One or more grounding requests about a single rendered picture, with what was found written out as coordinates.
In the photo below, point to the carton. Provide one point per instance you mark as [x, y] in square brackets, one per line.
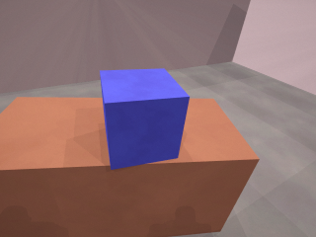
[145, 112]

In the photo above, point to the pedestal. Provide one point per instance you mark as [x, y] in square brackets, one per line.
[56, 178]

